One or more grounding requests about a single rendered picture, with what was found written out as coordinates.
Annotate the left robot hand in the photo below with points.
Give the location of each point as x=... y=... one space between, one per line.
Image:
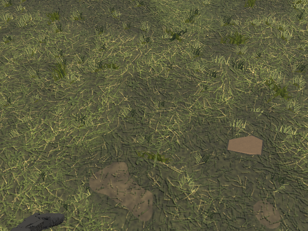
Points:
x=38 y=222

